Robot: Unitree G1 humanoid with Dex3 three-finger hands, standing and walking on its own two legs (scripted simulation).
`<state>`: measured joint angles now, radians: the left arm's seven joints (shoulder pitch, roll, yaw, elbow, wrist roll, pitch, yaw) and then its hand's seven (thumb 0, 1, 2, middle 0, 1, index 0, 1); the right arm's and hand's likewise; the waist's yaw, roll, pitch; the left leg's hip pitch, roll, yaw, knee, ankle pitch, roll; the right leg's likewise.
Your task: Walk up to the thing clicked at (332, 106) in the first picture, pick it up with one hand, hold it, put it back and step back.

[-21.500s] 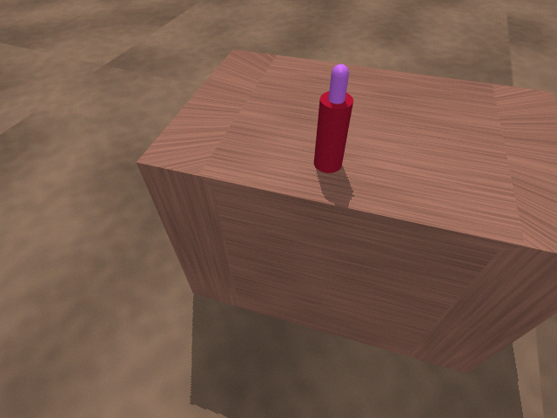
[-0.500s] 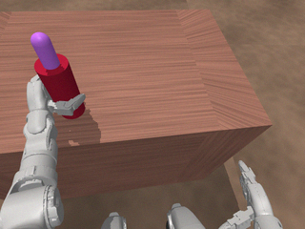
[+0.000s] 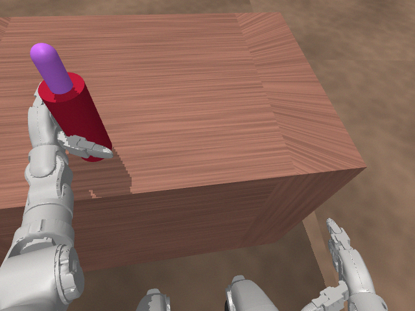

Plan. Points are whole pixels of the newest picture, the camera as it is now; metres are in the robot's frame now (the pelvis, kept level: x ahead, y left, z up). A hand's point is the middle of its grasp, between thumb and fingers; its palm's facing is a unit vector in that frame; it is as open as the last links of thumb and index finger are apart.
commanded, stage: withdraw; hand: left
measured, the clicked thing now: (74, 109) +0.46 +0.20 +0.12
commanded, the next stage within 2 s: rise in 0.32 s
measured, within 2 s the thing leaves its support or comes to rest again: neither
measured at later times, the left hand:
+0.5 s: hand out of the picture +0.47 +0.28 +0.18, palm faces +0.20 -0.97 -0.12, open 17.5 cm
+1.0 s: hand out of the picture +0.34 +0.30 +0.15, palm faces +0.33 -0.87 -0.37, open 17.5 cm
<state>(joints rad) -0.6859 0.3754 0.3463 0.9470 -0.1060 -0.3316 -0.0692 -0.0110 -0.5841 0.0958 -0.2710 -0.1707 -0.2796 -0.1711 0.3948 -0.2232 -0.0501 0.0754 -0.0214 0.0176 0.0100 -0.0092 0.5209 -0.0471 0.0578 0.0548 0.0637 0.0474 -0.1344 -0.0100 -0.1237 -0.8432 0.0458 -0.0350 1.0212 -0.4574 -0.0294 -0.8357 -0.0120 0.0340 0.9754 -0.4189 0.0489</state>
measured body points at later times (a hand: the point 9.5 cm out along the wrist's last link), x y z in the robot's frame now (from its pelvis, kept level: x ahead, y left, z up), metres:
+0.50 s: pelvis +0.02 +0.00 +0.02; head +0.06 +0.01 +0.47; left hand +0.45 +0.33 +0.19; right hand +0.16 -0.26 -0.02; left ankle +0.02 +0.13 -0.67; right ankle +0.03 -0.15 -0.67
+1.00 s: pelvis +0.03 +0.00 +0.04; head +0.03 -0.01 +0.49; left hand +0.32 +0.34 +0.17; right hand +0.19 -0.25 -0.01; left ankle +0.02 +0.13 -0.67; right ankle +0.03 -0.15 -0.67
